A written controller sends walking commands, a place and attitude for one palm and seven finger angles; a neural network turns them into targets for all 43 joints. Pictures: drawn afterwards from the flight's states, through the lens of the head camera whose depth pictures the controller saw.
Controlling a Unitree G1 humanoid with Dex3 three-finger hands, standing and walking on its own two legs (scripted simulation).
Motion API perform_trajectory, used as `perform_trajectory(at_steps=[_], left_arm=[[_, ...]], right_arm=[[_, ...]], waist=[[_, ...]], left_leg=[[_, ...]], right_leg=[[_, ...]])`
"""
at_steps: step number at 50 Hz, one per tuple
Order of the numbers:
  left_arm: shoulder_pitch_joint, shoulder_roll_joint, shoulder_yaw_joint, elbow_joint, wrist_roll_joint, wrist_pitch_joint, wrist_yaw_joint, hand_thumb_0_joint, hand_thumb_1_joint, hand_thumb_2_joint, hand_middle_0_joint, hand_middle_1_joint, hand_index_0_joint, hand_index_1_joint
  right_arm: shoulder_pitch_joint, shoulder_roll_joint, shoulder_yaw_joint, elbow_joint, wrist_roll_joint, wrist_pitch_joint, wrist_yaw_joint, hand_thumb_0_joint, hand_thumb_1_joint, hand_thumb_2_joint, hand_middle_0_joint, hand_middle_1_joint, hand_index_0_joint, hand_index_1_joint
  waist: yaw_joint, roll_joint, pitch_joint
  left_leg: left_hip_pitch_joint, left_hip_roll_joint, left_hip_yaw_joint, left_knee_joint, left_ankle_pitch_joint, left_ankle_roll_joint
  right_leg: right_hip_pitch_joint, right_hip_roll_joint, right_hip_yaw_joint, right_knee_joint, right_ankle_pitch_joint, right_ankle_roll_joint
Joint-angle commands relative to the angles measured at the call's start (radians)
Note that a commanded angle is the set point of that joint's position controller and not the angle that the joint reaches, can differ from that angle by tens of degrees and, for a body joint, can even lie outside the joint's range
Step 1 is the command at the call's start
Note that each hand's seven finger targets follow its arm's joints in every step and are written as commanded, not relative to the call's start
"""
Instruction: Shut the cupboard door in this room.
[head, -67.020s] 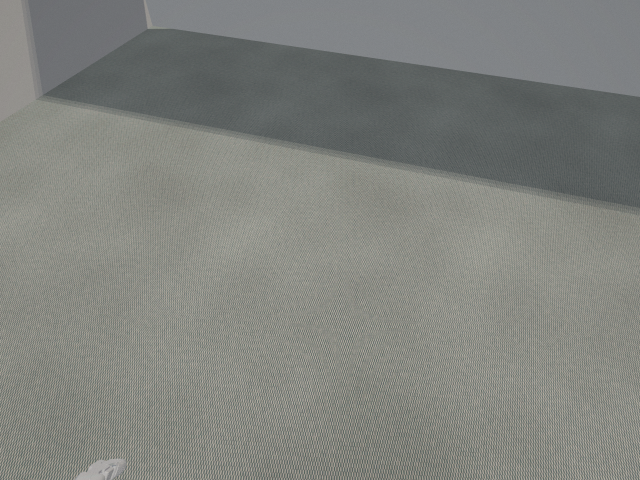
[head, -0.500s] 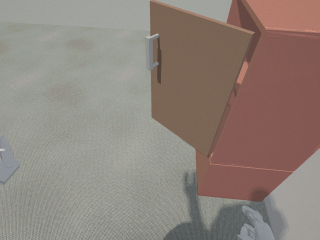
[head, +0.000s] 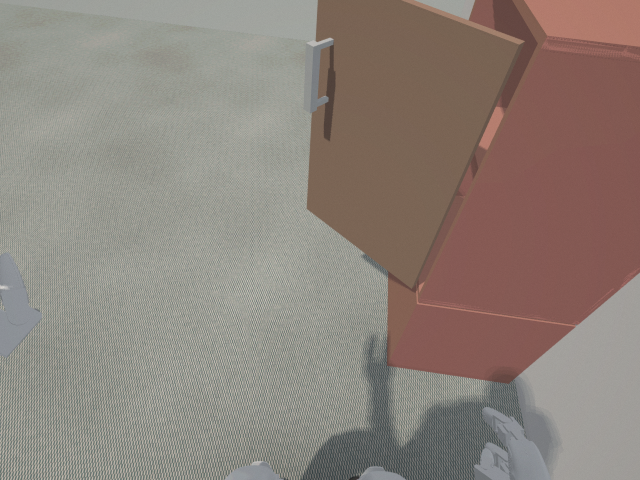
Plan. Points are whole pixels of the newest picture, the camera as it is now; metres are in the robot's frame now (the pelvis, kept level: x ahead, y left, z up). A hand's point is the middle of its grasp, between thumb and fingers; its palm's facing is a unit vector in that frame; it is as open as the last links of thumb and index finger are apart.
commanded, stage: step back with the hand held close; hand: left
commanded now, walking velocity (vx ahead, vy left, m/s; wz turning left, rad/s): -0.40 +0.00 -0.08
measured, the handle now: (318, 75) +0.82 +0.03 +0.10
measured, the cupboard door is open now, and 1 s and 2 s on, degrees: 53 53 53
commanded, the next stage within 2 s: stop stepping back and stand still in 0.32 s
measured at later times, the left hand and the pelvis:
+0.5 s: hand out of the picture +0.13 +0.23 +0.20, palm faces +0.28 -0.85 -0.46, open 7.4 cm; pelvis -0.08 +0.00 +0.01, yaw -6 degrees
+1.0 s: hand out of the picture +0.08 +0.30 +0.20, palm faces +0.41 -0.84 -0.34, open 7.4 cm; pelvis -0.14 +0.05 +0.01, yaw -7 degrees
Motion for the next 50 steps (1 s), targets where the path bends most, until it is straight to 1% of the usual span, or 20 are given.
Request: perform_trajectory(at_steps=[1, 2, 3, 4, 8, 11, 14, 15, 17, 20, 23, 27, 29, 30, 34, 39, 42, 44, 48, 50], left_arm=[[-0.004, 0.203, 0.191, -0.231, 0.001, -0.072, 0.036, 0.0, 0.9, 0.9, -0.2, -0.3, -0.2, -0.3], [-0.018, 0.212, 0.216, -0.233, 0.0, -0.072, 0.034, 0.0, 0.9, 0.9, -0.2, -0.3, -0.2, -0.3], [-0.039, 0.225, 0.219, -0.264, -0.011, -0.071, 0.027, 0.0, 0.9, 0.9, -0.2, -0.3, -0.2, -0.3], [-0.024, 0.229, 0.22, -0.228, -0.013, -0.071, 0.021, 0.0, 0.9, 0.9, -0.2, -0.3, -0.2, -0.3], [0.005, 0.125, 0.103, -0.153, -0.04, -0.067, 0.001, 0.0, 0.9, 0.9, -0.2, -0.3, -0.2, -0.3], [-0.098, 0.138, 0.058, -0.176, -0.033, -0.079, -0.007, 0.0, 0.9, 0.9, -0.2, -0.3, -0.2, -0.3], [-0.167, 0.197, 0.083, -0.201, -0.023, -0.083, -0.001, 0.0, 0.9, 0.9, -0.2, -0.3, -0.2, -0.3], [-0.196, 0.171, 0.05, -0.221, -0.032, -0.077, -0.01, 0.0, 0.9, 0.9, -0.2, -0.3, -0.2, -0.3], [-0.109, 0.243, 0.131, -0.233, -0.047, -0.063, -0.013, 0.0, 0.9, 0.9, -0.2, -0.3, -0.2, -0.3], [0.055, 0.285, 0.186, -0.194, -0.058, -0.048, -0.013, 0.0, 0.9, 0.9, -0.2, -0.3, -0.2, -0.3], [0.081, 0.256, 0.169, -0.103, -0.047, -0.016, 0.004, 0.0, 0.9, 0.9, -0.2, -0.3, -0.2, -0.3], [-0.049, 0.2, 0.106, -0.003, -0.037, -0.001, 0.014, 0.0, 0.9, 0.9, -0.2, -0.3, -0.2, -0.3], [-0.069, 0.195, 0.098, -0.077, -0.031, -0.021, 0.008, 0.0, 0.9, 0.9, -0.2, -0.3, -0.2, -0.3], [-0.068, 0.187, 0.101, -0.106, -0.023, -0.02, 0.009, 0.0, 0.9, 0.9, -0.2, -0.3, -0.2, -0.3], [-0.001, 0.192, 0.075, -0.254, -0.031, 0.002, 0.0, 0.0, 0.9, 0.9, -0.2, -0.3, -0.2, -0.3], [0.069, 0.253, 0.151, -0.22, -0.036, 0.047, 0.018, 0.0, 0.9, 0.9, -0.2, -0.3, -0.2, -0.3], [0.072, 0.203, 0.131, -0.103, -0.052, 0.075, 0.019, 0.0, 0.9, 0.9, -0.2, -0.3, -0.2, -0.3], [-0.004, 0.195, 0.113, -0.093, -0.046, 0.087, 0.024, 0.0, 0.9, 0.9, -0.2, -0.3, -0.2, -0.3], [-0.241, 0.172, 0.025, -0.045, -0.009, 0.061, 0.035, 0.0, 0.9, 0.9, -0.2, -0.3, -0.2, -0.3], [-0.29, 0.164, 0.007, -0.097, -0.001, 0.054, 0.032, 0.0, 0.9, 0.9, -0.2, -0.3, -0.2, -0.3]], right_arm=[[-0.076, -0.145, -0.051, -0.174, 0.004, -0.062, -0.035, 0.0, -0.9, -0.9, 0.2, 0.3, 0.2, 0.3], [-0.094, -0.138, -0.057, -0.172, -0.004, -0.078, -0.044, 0.0, -0.9, -0.9, 0.2, 0.3, 0.2, 0.3], [-0.086, -0.122, -0.065, -0.157, -0.006, -0.095, -0.043, 0.0, -0.9, -0.9, 0.2, 0.3, 0.2, 0.3], [-0.088, -0.125, -0.077, -0.147, 0.003, -0.109, -0.039, 0.0, -0.9, -0.9, 0.2, 0.3, 0.2, 0.3], [-0.066, -0.108, -0.049, -0.091, -0.008, -0.143, -0.025, 0.0, -0.9, -0.9, 0.2, 0.3, 0.2, 0.3], [-0.066, -0.116, -0.046, -0.048, -0.019, -0.153, -0.026, 0.0, -0.9, -0.9, 0.2, 0.3, 0.2, 0.3], [-0.074, -0.103, -0.052, -0.04, -0.019, -0.143, -0.036, 0.0, -0.9, -0.9, 0.2, 0.3, 0.2, 0.3], [-0.08, -0.083, -0.057, -0.055, -0.001, -0.14, -0.037, 0.0, -0.9, -0.9, 0.2, 0.3, 0.2, 0.3], [-0.125, -0.083, -0.055, -0.107, 0.009, -0.123, -0.041, 0.0, -0.9, -0.9, 0.2, 0.3, 0.2, 0.3], [-0.146, -0.057, -0.03, -0.136, 0.0, -0.085, -0.043, 0.0, -0.9, -0.9, 0.2, 0.3, 0.2, 0.3], [-0.095, -0.064, -0.017, -0.126, -0.01, -0.048, -0.042, 0.0, -0.9, -0.9, 0.2, 0.3, 0.2, 0.3], [-0.075, -0.126, -0.021, -0.135, 0.01, -0.078, -0.067, 0.0, -0.9, -0.9, 0.2, 0.3, 0.2, 0.3], [-0.088, -0.148, -0.022, -0.136, 0.015, -0.116, -0.073, 0.0, -0.9, -0.9, 0.2, 0.3, 0.2, 0.3], [-0.069, -0.143, -0.019, -0.136, 0.006, -0.126, -0.071, 0.0, -0.9, -0.9, 0.2, 0.3, 0.2, 0.3], [-0.048, -0.119, -0.024, -0.136, 0.001, -0.152, -0.044, 0.0, -0.9, -0.9, 0.2, 0.3, 0.2, 0.3], [-0.033, -0.101, -0.02, -0.113, -0.024, -0.124, -0.034, 0.0, -0.9, -0.9, 0.2, 0.3, 0.2, 0.3], [-0.035, -0.101, -0.037, -0.096, -0.011, -0.09, -0.044, 0.0, -0.9, -0.9, 0.2, 0.3, 0.2, 0.3], [-0.048, -0.106, -0.031, -0.085, -0.014, -0.061, -0.041, 0.0, -0.9, -0.9, 0.2, 0.3, 0.2, 0.3], [-0.077, -0.098, -0.003, -0.065, -0.013, -0.076, -0.048, 0.0, -0.9, -0.9, 0.2, 0.3, 0.2, 0.3], [-0.075, -0.128, -0.005, -0.084, -0.006, -0.098, -0.06, 0.0, -0.9, -0.9, 0.2, 0.3, 0.2, 0.3]], waist=[[0.005, 0.292, -0.15], [0.019, 0.365, -0.15], [0.018, 0.3, -0.18], [0.021, 0.23, -0.191], [0.026, 0.245, -0.101], [0.027, 0.219, -0.17], [0.034, 0.158, -0.302], [0.015, 0.057, -0.353], [0.018, 0.017, -0.331], [0.021, -0.001, -0.163], [0.008, -0.037, -0.051], [0.005, 0.06, 0.059], [0.011, 0.33, -0.017], [0.022, 0.371, -0.044], [0.033, 0.251, -0.187], [0.013, 0.194, -0.187], [0.015, -0.067, -0.113], [0.004, -0.113, -0.003], [-0.009, 0.006, 0.083], [-0.006, 0.229, 0.103]], left_leg=[[-0.255, 0.295, -0.354, -0.475, -0.435, 0.103], [-0.332, 0.384, -0.411, -0.553, -0.391, 0.127], [-0.238, 0.397, -0.388, -0.536, -0.247, 0.117], [-0.172, 0.398, -0.354, -0.506, -0.225, 0.104], [0.042, 0.344, -0.26, -0.489, -0.099, 0.054], [0.297, 0.315, -0.203, -0.396, 0.216, -0.001], [0.448, 0.255, -0.077, -0.267, 0.523, -0.041], [0.544, 0.192, -0.002, -0.229, 0.551, -0.055], [0.533, 0.168, 0.015, -0.216, 0.376, -0.049], [0.387, 0.086, 0.012, -0.085, 0.082, -0.087], [0.259, 0.058, -0.05, 0.072, 0.071, -0.087], [0.175, 0.133, -0.183, -0.338, 0.038, -0.032], [0.079, 0.245, -0.396, -0.667, -0.442, -0.024], [0.037, 0.269, -0.447, -0.732, -0.512, -0.039], [0.217, 0.198, -0.253, -0.63, -0.241, -0.087], [0.217, 0.107, -0.104, -0.432, -0.058, -0.093], [0.337, 0.041, -0.066, -0.045, 0.008, -0.089], [0.22, 0.052, -0.1, 0.19, 0.017, -0.079], [0.229, 0.082, -0.033, -0.086, -0.025, -0.037], [0.243, 0.155, -0.2, -0.348, -0.174, 0.004]], right_leg=[[0.328, 0.038, 0.045, 0.207, -0.15, -0.007], [0.401, 0.092, 0.003, 0.361, -0.144, 0.012], [0.356, 0.099, 0.017, 0.419, -0.221, 0.01], [0.318, 0.102, 0.027, 0.407, -0.277, 0.009], [0.213, 0.071, -0.028, 0.058, -0.341, -0.008], [0.183, 0.036, 0.01, -0.231, -0.179, -0.019], [0.194, -0.031, 0.073, -0.239, 0.112, -0.035], [0.148, -0.022, 0.049, -0.218, 0.218, -0.009], [0.087, -0.043, 0.061, -0.236, 0.151, 0.015], [-0.07, -0.165, 0.175, -0.362, -0.173, -0.09], [-0.107, -0.227, 0.226, -0.372, -0.191, -0.152], [0.051, -0.002, 0.063, -0.274, -0.26, -0.039], [0.238, 0.104, -0.015, -0.055, -0.332, -0.011], [0.305, 0.124, -0.017, 0.034, -0.314, -0.011], [0.371, 0.126, -0.053, -0.14, -0.275, -0.03], [0.378, 0.026, -0.015, -0.315, -0.259, -0.078], [0.008, -0.16, 0.221, -0.459, -0.597, -0.19], [-0.108, -0.266, 0.346, -0.484, -0.687, -0.255], [-0.038, -0.166, 0.142, -0.321, -0.59, -0.155], [-0.033, -0.04, 0.045, -0.089, -0.493, -0.095]])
